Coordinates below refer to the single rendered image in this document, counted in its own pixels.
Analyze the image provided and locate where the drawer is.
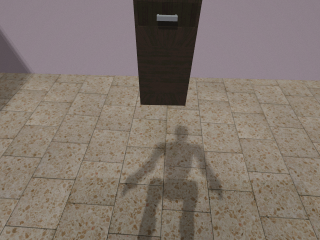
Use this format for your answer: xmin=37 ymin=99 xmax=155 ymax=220
xmin=137 ymin=1 xmax=198 ymax=27

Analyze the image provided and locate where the cabinet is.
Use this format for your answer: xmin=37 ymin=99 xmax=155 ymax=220
xmin=133 ymin=0 xmax=202 ymax=106

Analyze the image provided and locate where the handle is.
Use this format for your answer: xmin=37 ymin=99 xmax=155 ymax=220
xmin=156 ymin=14 xmax=178 ymax=22

